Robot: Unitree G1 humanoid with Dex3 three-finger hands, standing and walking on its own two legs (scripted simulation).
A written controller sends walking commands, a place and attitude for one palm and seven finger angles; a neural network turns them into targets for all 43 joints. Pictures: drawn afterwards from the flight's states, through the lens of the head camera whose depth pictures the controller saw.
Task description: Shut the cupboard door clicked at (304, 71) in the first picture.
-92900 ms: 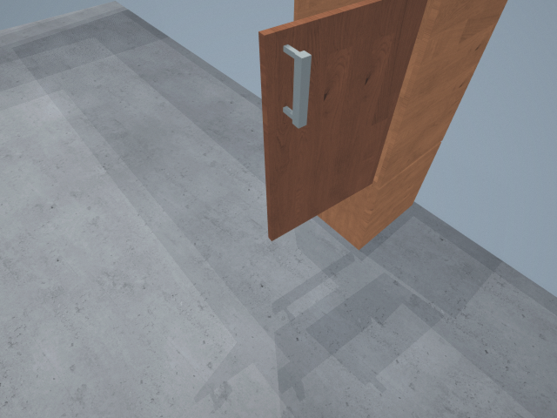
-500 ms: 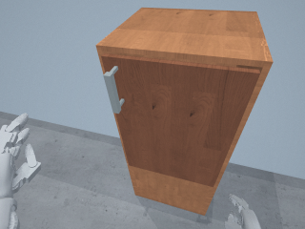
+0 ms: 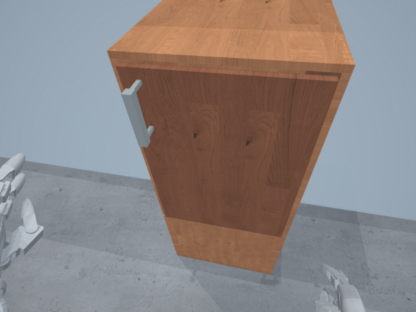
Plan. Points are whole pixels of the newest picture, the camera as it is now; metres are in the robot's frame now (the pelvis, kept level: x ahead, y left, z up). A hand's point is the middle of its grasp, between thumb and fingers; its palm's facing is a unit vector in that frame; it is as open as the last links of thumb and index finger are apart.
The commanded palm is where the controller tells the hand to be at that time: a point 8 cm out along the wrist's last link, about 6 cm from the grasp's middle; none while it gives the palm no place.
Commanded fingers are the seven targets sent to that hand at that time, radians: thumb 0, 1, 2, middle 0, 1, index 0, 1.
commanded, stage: step back with the hand held close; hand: left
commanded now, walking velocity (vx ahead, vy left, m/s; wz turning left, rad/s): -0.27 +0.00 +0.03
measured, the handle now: (140, 114) +0.47 +0.18 +0.15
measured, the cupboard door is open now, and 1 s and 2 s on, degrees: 0 0 0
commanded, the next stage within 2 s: stop stepping back and stand still in 1.26 s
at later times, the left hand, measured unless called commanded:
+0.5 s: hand out of the picture +0.15 +0.29 +0.15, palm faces +0.44 -0.77 -0.46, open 7.4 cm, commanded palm +0.08 +0.32 +0.17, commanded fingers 0.00 0.90 0.90 -0.20 -0.30 -0.20 -0.30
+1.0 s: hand out of the picture +0.09 +0.29 +0.16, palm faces +0.45 -0.77 -0.45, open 7.4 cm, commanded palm +0.02 +0.33 +0.17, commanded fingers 0.00 0.90 0.90 -0.20 -0.30 -0.20 -0.30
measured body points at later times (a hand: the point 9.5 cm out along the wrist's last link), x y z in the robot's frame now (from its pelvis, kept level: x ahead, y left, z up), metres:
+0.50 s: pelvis -0.05 +0.02 -0.01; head -0.04 +0.04 +0.44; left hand +0.12 +0.33 +0.18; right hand +0.11 -0.22 -0.09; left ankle +0.00 +0.07 -0.74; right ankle -0.02 -0.11 -0.74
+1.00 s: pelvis -0.10 +0.02 -0.02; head -0.09 +0.06 +0.43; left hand +0.06 +0.33 +0.19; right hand +0.06 -0.23 -0.09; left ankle +0.00 +0.08 -0.74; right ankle -0.02 -0.11 -0.74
